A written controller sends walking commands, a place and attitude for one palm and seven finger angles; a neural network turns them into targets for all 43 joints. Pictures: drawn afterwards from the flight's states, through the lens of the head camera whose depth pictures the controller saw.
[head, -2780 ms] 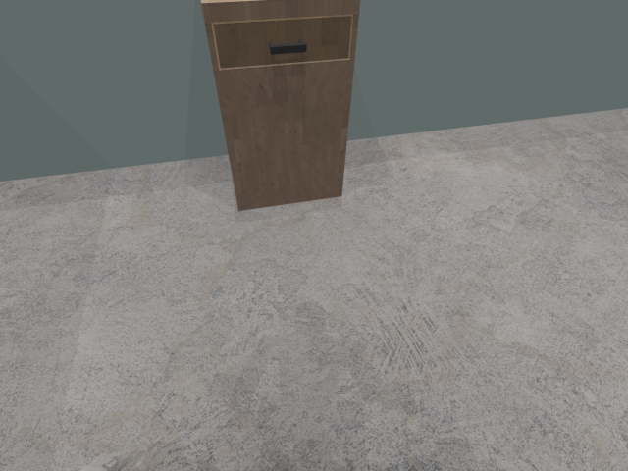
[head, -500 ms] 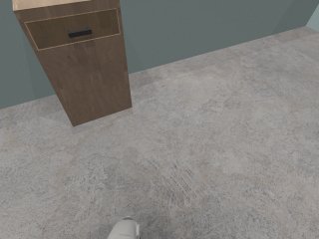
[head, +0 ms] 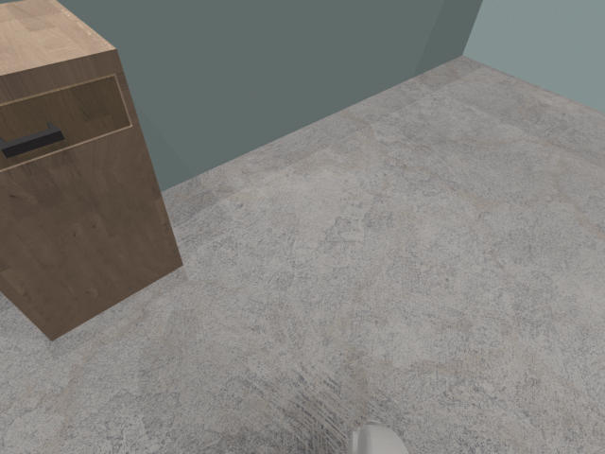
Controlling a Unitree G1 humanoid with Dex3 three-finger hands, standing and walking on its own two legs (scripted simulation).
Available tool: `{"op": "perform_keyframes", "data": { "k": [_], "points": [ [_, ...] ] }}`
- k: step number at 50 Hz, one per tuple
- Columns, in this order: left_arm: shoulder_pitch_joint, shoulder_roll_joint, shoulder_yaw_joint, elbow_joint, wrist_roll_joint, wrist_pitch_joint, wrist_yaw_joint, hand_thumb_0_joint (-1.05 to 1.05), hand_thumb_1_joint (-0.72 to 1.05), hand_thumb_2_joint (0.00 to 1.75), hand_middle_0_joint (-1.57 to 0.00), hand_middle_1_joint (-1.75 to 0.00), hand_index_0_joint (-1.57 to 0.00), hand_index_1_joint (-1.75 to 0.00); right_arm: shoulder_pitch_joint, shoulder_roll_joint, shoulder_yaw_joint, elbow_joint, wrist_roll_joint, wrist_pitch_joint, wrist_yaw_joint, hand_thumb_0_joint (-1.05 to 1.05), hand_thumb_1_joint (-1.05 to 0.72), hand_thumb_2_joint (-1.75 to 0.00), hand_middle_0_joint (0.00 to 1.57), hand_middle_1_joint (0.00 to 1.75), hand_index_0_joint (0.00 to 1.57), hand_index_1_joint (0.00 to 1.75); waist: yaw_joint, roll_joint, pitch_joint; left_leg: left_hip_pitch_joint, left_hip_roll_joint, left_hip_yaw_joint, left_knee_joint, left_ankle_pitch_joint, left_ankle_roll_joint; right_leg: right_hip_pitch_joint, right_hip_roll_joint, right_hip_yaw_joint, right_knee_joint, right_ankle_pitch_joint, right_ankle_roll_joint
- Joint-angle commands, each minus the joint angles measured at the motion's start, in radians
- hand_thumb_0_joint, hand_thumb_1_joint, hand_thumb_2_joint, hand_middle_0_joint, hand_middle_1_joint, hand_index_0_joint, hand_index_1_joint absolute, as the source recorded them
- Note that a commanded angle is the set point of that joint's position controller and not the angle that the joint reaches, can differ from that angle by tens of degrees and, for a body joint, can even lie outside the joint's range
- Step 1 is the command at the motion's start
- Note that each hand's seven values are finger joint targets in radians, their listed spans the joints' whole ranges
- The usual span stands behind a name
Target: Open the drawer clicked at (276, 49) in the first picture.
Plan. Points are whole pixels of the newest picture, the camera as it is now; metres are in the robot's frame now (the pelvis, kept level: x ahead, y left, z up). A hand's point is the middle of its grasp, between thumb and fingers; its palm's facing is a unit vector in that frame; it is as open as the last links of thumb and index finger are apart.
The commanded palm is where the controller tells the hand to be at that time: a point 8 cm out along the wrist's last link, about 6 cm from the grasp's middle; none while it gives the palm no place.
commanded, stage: walk to a spot facing it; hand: left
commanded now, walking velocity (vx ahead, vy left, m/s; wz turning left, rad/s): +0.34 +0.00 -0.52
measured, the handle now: (29, 137) +0.73 +0.65 -0.04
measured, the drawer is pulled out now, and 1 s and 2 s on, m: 0.00 0.00 0.00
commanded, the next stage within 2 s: turn to face it in 0.32 s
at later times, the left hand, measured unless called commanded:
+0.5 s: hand (244, 356) +0.31 +0.11 -0.17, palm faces -0.18 -0.95 -0.25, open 7.2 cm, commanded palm none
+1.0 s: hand (218, 335) +0.36 +0.17 -0.18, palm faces +0.07 -0.97 -0.22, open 7.3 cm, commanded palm none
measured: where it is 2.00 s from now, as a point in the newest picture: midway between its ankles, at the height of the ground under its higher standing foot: outside the picture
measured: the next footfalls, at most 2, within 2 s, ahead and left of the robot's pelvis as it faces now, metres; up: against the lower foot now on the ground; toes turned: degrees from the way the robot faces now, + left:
right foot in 0.26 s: +0.25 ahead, -0.15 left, +0.00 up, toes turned -17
left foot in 0.70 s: +0.42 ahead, +0.04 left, +0.00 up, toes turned +2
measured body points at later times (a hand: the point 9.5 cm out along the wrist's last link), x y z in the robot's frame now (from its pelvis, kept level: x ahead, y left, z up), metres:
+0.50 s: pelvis +0.21 -0.07 -0.01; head +0.23 -0.08 +0.44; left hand +0.32 +0.16 -0.15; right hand +0.21 -0.31 -0.16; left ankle +0.26 +0.09 -0.66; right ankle +0.21 -0.14 -0.74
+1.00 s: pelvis +0.30 -0.03 -0.01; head +0.34 -0.01 +0.44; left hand +0.35 +0.22 -0.16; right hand +0.37 -0.28 -0.15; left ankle +0.38 +0.04 -0.74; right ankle +0.28 -0.20 -0.67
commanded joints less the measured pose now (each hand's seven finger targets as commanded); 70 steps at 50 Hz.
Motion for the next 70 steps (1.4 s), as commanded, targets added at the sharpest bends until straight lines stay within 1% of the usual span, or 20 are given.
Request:
{"op": "perform_keyframes", "data": {
  "k": [1,8,11,12,13,14,18,21,33,35,36,37,40,44,56,60,61,63,66,70],
  "points": [
    [-0.122,0.003,-0.016,-0.086,-0.008,-0.016,-0.013,0.0,0.9,0.9,-0.2,-0.3,-0.2,-0.3,0.124,-0.108,-0.012,-0.016,-0.006,-0.02,-0.001,0.0,-0.9,-0.9,0.2,0.3,0.2,0.3,-0.042,0.113,0.13,0.088,0.324,-0.163,-0.153,0.328,0.053,-0.125,-0.007,-0.049,-0.148,-0.019,-0.006],
    [-0.185,-0.005,-0.024,-0.117,-0.012,-0.036,-0.014,0.0,0.9,0.9,-0.2,-0.3,-0.2,-0.3,0.159,-0.13,-0.016,0.006,-0.017,-0.001,0.0,0.0,-0.9,-0.9,0.2,0.3,0.2,0.3,-0.046,0.161,0.116,0.18,0.345,-0.033,-0.013,0.687,0.048,0.021,0.076,-0.143,-0.374,-0.151,-0.073],
    [0.057,0.044,-0.008,-0.049,-0.007,-0.057,-0.003,0.0,0.9,0.9,-0.2,-0.3,-0.2,-0.3,0.105,-0.176,-0.029,-0.018,-0.008,0.005,0.004,0.0,-0.9,-0.9,0.2,0.3,0.2,0.3,0.069,0.172,-0.052,0.15,0.319,0.028,0.335,0.983,0.001,0.359,0.165,-0.196,-0.484,-0.153,-0.122],
    [0.209,0.107,0.014,-0.004,-0.003,-0.07,0.002,0.0,0.9,0.9,-0.2,-0.3,-0.2,-0.3,0.069,-0.173,-0.028,-0.041,0.003,0.006,0.014,0.0,-0.9,-0.9,0.2,0.3,0.2,0.3,0.145,0.117,-0.142,-0.051,0.301,0.04,0.574,0.79,-0.038,0.652,0.105,-0.118,-0.527,-0.035,-0.152],
    [0.3,0.222,0.04,0.017,-0.008,-0.082,0.015,0.0,0.9,0.9,-0.2,-0.3,-0.2,-0.3,0.093,-0.104,-0.017,-0.077,0.018,0.001,0.021,0.0,-0.9,-0.9,0.2,0.3,0.2,0.3,0.158,-0.111,-0.277,-0.417,0.146,0.007,0.894,0.016,-0.094,0.983,-0.184,0.323,-0.554,0.155,-0.272],
    [0.326,0.28,0.048,0.03,-0.036,-0.076,0.027,0.0,0.9,0.9,-0.2,-0.3,-0.2,-0.3,0.027,-0.088,-0.011,-0.108,0.02,0.001,0.013,0.0,-0.9,-0.9,0.2,0.3,0.2,0.3,0.145,-0.131,-0.32,-0.587,0.052,-0.137,1.13,-0.335,-0.109,1.045,-0.309,0.574,-0.65,0.399,-0.361],
    [0.107,0.132,0.001,-0.01,-0.035,-0.086,0.04,0.0,0.9,0.9,-0.2,-0.3,-0.2,-0.3,-0.074,-0.064,-0.018,-0.104,-0.005,0.035,0.011,0.0,-0.9,-0.9,0.2,0.3,0.2,0.3,0.029,0.048,0.018,-0.521,0.182,-0.289,1.029,-0.079,-0.099,0.47,-0.194,0.258,-0.762,0.281,-0.236],
    [0.043,0.096,-0.015,-0.011,-0.018,-0.1,0.044,0.0,0.9,0.9,-0.2,-0.3,-0.2,-0.3,0.028,-0.034,-0.015,-0.072,-0.01,0.063,0.016,0.0,-0.9,-0.9,0.2,0.3,0.2,0.3,-0.056,-0.015,0.022,-0.432,0.163,-0.272,0.876,-0.036,-0.112,0.338,-0.113,0.108,-0.786,0.274,-0.196],
    [0.098,0.121,-0.02,0.011,-0.024,-0.065,0.061,0.0,0.9,0.9,-0.2,-0.3,-0.2,-0.3,-0.184,-0.085,-0.001,-0.13,-0.003,0.065,0.037,0.0,-0.9,-0.9,0.2,0.3,0.2,0.3,0.004,-0.062,0.022,-0.29,0.07,-0.219,0.276,0.115,-0.086,0.532,-0.141,-0.055,-0.595,0.364,-0.107],
    [0.125,0.103,-0.014,-0.009,-0.035,-0.05,0.061,0.0,0.9,0.9,-0.2,-0.3,-0.2,-0.3,-0.063,-0.188,-0.028,-0.12,-0.015,0.065,0.034,0.0,-0.9,-0.9,0.2,0.3,0.2,0.3,-0.038,0.177,-0.062,-0.062,0.18,-0.394,0.154,0.506,-0.016,0.385,-0.044,-0.136,-0.297,0.063,-0.021],
    [0.156,0.063,-0.023,-0.031,-0.047,-0.044,0.059,0.0,0.9,0.9,-0.2,-0.3,-0.2,-0.3,-0.023,-0.271,-0.041,-0.124,-0.014,0.069,0.032,0.0,-0.9,-0.9,0.2,0.3,0.2,0.3,-0.033,0.426,-0.085,0.022,0.395,-0.659,0.082,0.828,0.116,0.216,0.072,-0.145,-0.031,-0.536,0.034],
    [0.115,0.089,-0.023,-0.056,-0.035,-0.037,0.066,0.0,0.9,0.9,-0.2,-0.3,-0.2,-0.3,-0.02,-0.263,-0.036,-0.121,-0.009,0.08,0.028,0.0,-0.9,-0.9,0.2,0.3,0.2,0.3,-0.04,0.308,-0.091,-0.052,0.415,-0.684,0.026,0.64,0.175,0.219,0.071,-0.039,0.091,-0.613,0.024],
    [0.03,0.094,-0.002,-0.065,-0.022,-0.021,0.051,0.0,0.9,0.9,-0.2,-0.3,-0.2,-0.3,-0.163,-0.207,-0.029,-0.172,-0.007,0.084,0.016,0.0,-0.9,-0.9,0.2,0.3,0.2,0.3,-0.011,0.212,0.0,-0.211,0.299,-0.642,-0.063,0.162,0.117,0.134,0.021,0.029,0.145,-0.403,0.028],
    [0.08,0.077,0.005,-0.059,-0.021,-0.005,0.046,0.0,0.9,0.9,-0.2,-0.3,-0.2,-0.3,-0.201,-0.203,-0.041,-0.203,-0.004,0.079,0.016,0.0,-0.9,-0.9,0.2,0.3,0.2,0.3,0.008,0.149,-0.087,-0.198,0.223,-0.554,-0.079,0.072,0.088,0.167,0.03,0.026,0.078,-0.289,0.044],
    [-0.015,0.088,0.005,-0.147,-0.028,0.002,0.053,0.0,0.9,0.9,-0.2,-0.3,-0.2,-0.3,-0.153,-0.254,-0.079,-0.209,-0.011,0.105,0.026,0.0,-0.9,-0.9,0.2,0.3,0.2,0.3,-0.029,0.2,-0.09,-0.168,0.188,-0.728,-0.053,0.05,0.115,0.225,0.093,0.034,-0.239,-0.367,0.047],
    [0.119,0.11,0.012,-0.126,-0.04,0.004,0.057,0.0,0.9,0.9,-0.2,-0.3,-0.2,-0.3,-0.224,-0.26,-0.09,-0.241,-0.012,0.122,0.033,0.0,-0.9,-0.9,0.2,0.3,0.2,0.3,0.032,0.221,-0.1,-0.328,0.11,-0.711,-0.048,-0.016,0.039,0.499,0.133,-0.003,-0.534,-0.284,0.015],
    [0.165,0.145,0.019,-0.12,-0.035,-0.002,0.06,0.0,0.9,0.9,-0.2,-0.3,-0.2,-0.3,-0.251,-0.243,-0.089,-0.252,-0.005,0.126,0.036,0.0,-0.9,-0.9,0.2,0.3,0.2,0.3,0.061,0.158,-0.099,-0.422,0.058,-0.667,0.033,-0.057,-0.01,0.617,0.089,0.025,-0.702,-0.225,-0.002],
    [0.07,0.287,0.029,-0.172,-0.014,-0.006,0.072,0.0,0.9,0.9,-0.2,-0.3,-0.2,-0.3,-0.23,-0.157,-0.082,-0.285,-0.007,0.125,0.035,0.0,-0.9,-0.9,0.2,0.3,0.2,0.3,0.049,-0.267,-0.012,-0.702,-0.112,-0.375,0.59,-0.256,-0.118,0.555,-0.38,0.469,-0.925,-0.447,-0.168],
    [-0.13,0.171,0.001,-0.222,-0.026,-0.024,0.073,0.0,0.9,0.9,-0.2,-0.3,-0.2,-0.3,-0.168,-0.18,-0.086,-0.232,-0.015,0.142,0.052,0.0,-0.9,-0.9,0.2,0.3,0.2,0.3,-0.06,-0.112,0.071,-0.565,-0.017,-0.386,0.851,-0.1,-0.108,0.333,-0.226,0.195,-0.858,-0.189,-0.109],
    [0.016,0.15,-0.014,-0.174,-0.027,-0.044,0.066,0.0,0.9,0.9,-0.2,-0.3,-0.2,-0.3,-0.189,-0.164,-0.065,-0.228,-0.008,0.138,0.057,0.0,-0.9,-0.9,0.2,0.3,0.2,0.3,-0.009,-0.116,0.019,-0.61,0.004,-0.32,0.843,-0.066,-0.144,0.589,-0.181,0.007,-0.7,0.315,-0.109]
  ]
}}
